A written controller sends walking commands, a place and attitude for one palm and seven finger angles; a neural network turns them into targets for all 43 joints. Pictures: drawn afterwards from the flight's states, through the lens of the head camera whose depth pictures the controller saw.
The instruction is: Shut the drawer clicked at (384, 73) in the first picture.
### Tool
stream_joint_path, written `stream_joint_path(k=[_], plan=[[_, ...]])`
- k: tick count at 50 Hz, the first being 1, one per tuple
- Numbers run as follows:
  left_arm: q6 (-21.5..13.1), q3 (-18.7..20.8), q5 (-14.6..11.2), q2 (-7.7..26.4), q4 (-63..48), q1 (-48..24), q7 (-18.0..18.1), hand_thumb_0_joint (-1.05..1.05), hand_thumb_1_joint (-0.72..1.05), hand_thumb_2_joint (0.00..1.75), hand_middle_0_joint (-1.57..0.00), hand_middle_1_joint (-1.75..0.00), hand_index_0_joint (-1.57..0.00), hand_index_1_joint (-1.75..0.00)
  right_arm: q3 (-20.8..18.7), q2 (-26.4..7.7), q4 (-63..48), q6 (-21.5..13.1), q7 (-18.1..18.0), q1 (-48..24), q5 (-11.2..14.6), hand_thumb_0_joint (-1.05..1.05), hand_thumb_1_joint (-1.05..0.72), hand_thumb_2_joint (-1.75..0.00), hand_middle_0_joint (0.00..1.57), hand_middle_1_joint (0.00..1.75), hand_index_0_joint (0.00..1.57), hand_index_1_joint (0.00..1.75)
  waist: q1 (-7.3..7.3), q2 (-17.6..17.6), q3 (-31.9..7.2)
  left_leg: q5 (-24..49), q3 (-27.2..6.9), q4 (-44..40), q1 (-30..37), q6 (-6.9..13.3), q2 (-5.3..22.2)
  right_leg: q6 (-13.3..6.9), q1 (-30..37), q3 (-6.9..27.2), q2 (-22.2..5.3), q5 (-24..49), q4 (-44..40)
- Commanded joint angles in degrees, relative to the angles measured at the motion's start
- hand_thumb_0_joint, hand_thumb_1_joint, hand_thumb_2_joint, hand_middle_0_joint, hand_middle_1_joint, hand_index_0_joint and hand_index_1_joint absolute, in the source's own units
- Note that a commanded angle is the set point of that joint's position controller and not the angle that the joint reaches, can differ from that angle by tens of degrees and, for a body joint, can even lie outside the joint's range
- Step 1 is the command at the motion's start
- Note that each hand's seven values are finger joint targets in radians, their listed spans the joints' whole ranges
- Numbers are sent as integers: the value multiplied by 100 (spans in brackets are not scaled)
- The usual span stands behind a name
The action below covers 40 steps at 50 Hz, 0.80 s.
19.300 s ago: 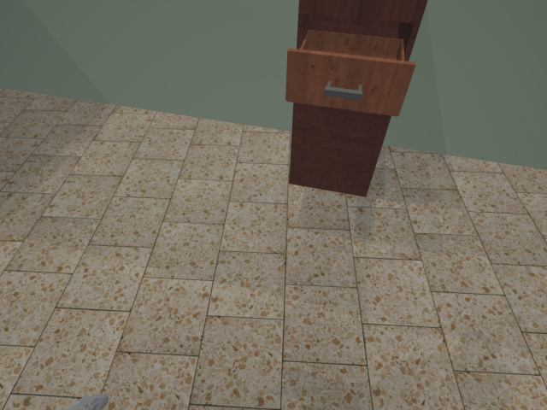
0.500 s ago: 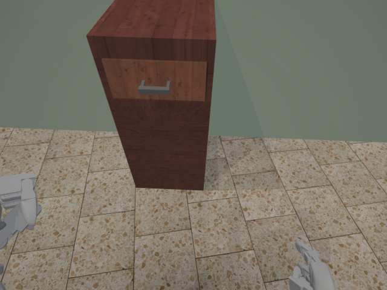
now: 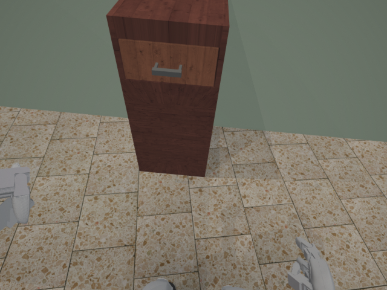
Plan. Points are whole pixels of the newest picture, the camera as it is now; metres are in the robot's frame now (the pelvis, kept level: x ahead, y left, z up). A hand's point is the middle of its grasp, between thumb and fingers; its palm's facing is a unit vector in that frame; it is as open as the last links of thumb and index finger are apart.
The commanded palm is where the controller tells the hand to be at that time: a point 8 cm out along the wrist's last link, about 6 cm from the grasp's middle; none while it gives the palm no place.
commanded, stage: step back with the hand held close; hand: left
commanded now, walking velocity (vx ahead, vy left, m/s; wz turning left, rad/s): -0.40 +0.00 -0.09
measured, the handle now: (167, 69) +0.84 +0.13 -0.01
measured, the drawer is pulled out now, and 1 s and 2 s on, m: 0.00 0.00 0.00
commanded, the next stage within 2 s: stop stepping back and stand still in 0.06 s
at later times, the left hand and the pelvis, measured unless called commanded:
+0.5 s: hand out of the picture +0.09 +0.22 +0.18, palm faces +0.29 -0.83 -0.48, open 3.3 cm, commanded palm +0.04 +0.27 +0.19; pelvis -0.11 +0.00 +0.02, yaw -3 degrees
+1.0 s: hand out of the picture +0.06 +0.23 +0.19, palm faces +0.35 -0.82 -0.45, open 3.2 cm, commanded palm +0.01 +0.27 +0.19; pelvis -0.13 +0.00 +0.01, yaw -2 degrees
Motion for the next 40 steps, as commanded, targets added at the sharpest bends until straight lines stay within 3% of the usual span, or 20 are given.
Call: stream_joint_path(k=[1, 5, 7, 8, 10, 11, 14, 16, 17, 21, 22, 23, 25, 27, 31, 33, 35, 38, 39, 40], plan=[[-311, 619, -91, 680, -1019, 27, 88, 0, 90, 90, -140, -160, -140, -160, -281, -754, -839, -558, 41, -483, -24, 0, -90, -90, 20, 30, 20, 30, 182, 750, -772, -2809, -1471, -2339, -678, 737, 1583, -46, 1432, 10, 60, -945, 875], [-254, 371, -317, 661, -1309, 44, 52, 0, 90, 90, -140, -160, -140, -160, -225, -597, -573, -584, 192, -350, -79, 0, -90, -90, 20, 30, 20, 30, 124, 1262, -897, -1747, -451, -1956, 1149, -2, 1193, -360, 800, -305, -243, -1223, -1959], [-364, 465, -326, 950, -1323, -294, 30, 0, 90, 90, -140, -160, -140, -160, -142, -516, -426, -448, 198, -251, -79, 0, -90, -90, 20, 30, 20, 30, 47, -322, -957, -684, 194, 107, 2288, -376, 489, -895, -615, 1518, -1515, -65, -3265], [-398, 604, -274, 1180, -1327, -681, 105, 0, 90, 90, -140, -160, -140, -160, -77, -444, -401, -427, 159, -304, -158, 0, -90, -90, 20, 30, 20, 30, 57, -739, -913, -738, 362, 807, 2329, -450, 277, -1003, -977, 1738, -2147, 850, -3445], [-206, 327, -200, 1039, -1395, -1249, 60, 0, 90, 90, -140, -160, -140, -160, -135, -569, -486, -528, 106, -422, -24, 0, -90, -90, 20, 30, 20, 30, 75, -1438, -1008, -962, 393, 1392, 1912, -398, -63, -856, -572, 1176, -1805, 1148, -2930], [-38, 387, -187, 913, -931, -807, 56, 0, 90, 90, -140, -160, -140, -160, -89, -551, -531, -502, 50, -353, -15, 0, -90, -90, 20, 30, 20, 30, 40, -1298, -707, -685, 364, 857, 1802, -309, 75, -771, -277, 818, -1624, 1781, -2560], [158, 302, -218, 693, -823, -618, -12, 0, 90, 90, -140, -160, -140, -160, 7, -750, -695, -516, -35, -491, 59, 0, -90, -90, 20, 30, 20, 30, 138, 780, -613, -47, -339, -1409, 2054, -80, 718, -123, 119, 7, -510, 270, -1528], [165, 379, -273, 655, -787, -162, 18, 0, 90, 90, -140, -160, -140, -160, 40, -650, -761, -599, -27, -405, 21, 0, -90, -90, 20, 30, 20, 30, 141, 1191, -1039, -2035, -1530, -2692, 1959, -210, 1254, -83, 493, -162, -194, -905, -649], [183, 442, -251, 728, -1027, -194, 57, 0, 90, 90, -140, -160, -140, -160, 51, -647, -792, -588, -14, -442, -24, 0, -90, -90, 20, 30, 20, 30, 167, 1013, -958, -3078, -1652, -3102, 1564, -235, 1346, -120, 718, -147, -168, -1131, -384], [377, 294, -181, 603, -1152, 463, 102, 0, 90, 90, -140, -160, -140, -160, 67, -669, -944, -496, 65, -494, -33, 0, -90, -90, 20, 30, 20, 30, 162, 754, -772, -2818, -221, -2482, 754, -334, 738, -290, 1866, -592, -172, -722, -1908], [411, 314, -172, 666, -1163, 484, 88, 0, 90, 90, -140, -160, -140, -160, 32, -675, -970, -422, 70, -505, -57, 0, -90, -90, 20, 30, 20, 30, 138, 309, -663, -2424, 181, -1655, 743, -313, 389, -426, 1663, -268, -433, -827, -2491], [387, 456, -187, 848, -1205, 404, 77, 0, 90, 90, -140, -160, -140, -160, -22, -666, -924, -336, 74, -476, -99, 0, -90, -90, 20, 30, 20, 30, 127, -567, -701, -1709, 535, -143, 1180, -323, 32, -754, 809, 706, -1150, -1491, -3218], [370, 685, -198, 1046, -1543, -214, 156, 0, 90, 90, -140, -160, -140, -160, -22, -628, -770, -281, 105, -413, -95, 0, -90, -90, 20, 30, 20, 30, 200, -1426, -513, -1444, 284, 1980, 468, -295, -24, -1398, 158, 2205, -2300, -2499, -3799], [364, 481, -219, 738, -917, -314, 214, 0, 90, 90, -140, -160, -140, -160, 7, -609, -605, -329, 89, -98, -62, 0, -90, -90, 20, 30, 20, 30, -34, -748, -340, -1573, 149, 1793, 536, -202, 314, -1183, -32, 1440, -2169, -2053, -3298], [363, 82, -119, 498, -558, -847, 245, 0, 90, 90, -140, -160, -140, -160, 40, -740, -527, -495, -119, -198, -23, 0, -90, -90, 20, 30, 20, 30, -17, 106, 17, -2009, 291, -767, 1449, 63, 339, -622, -266, 319, -1326, -1967, -2045], [234, 96, -91, 487, -903, -931, 253, 0, 90, 90, -140, -160, -140, -160, 25, -863, -644, -584, -132, -194, 12, 0, -90, -90, 20, 30, 20, 30, 45, 1281, -126, -2449, -1290, -1641, 1234, 478, 1214, -218, -4, -373, -520, -814, -535], [223, 401, -73, 733, -890, -472, 186, 0, 90, 90, -140, -160, -140, -160, 4, -775, -593, -591, -65, -199, 24, 0, -90, -90, 20, 30, 20, 30, 39, 1367, -288, -4059, -1722, -2362, 418, 612, 1463, -127, 536, -508, -377, -1089, 197], [253, 351, 12, 649, -1018, -141, 158, 0, 90, 90, -140, -160, -140, -160, -1, -738, -699, -525, 50, -303, -10, 0, -90, -90, 20, 30, 20, 30, 155, 651, -14, -3501, -740, -1670, -718, 354, 1061, -283, 1924, -505, -447, -850, -1045], [247, 427, 15, 746, -951, -34, 156, 0, 90, 90, -140, -160, -140, -160, -43, -725, -730, -482, 66, -311, -38, 0, -90, -90, 20, 30, 20, 30, 201, -158, 58, -3124, -88, -486, -893, 99, 481, -516, 1880, 191, -755, -1333, -1961], [263, 628, -29, 974, -954, 18, 171, 0, 90, 90, -140, -160, -140, -160, -99, -642, -765, -435, 104, -330, -22, 0, -90, -90, 20, 30, 20, 30, 254, -1708, -80, -2469, 518, 1550, -936, -144, -120, -980, 1359, 2057, -1821, -2846, -3193]])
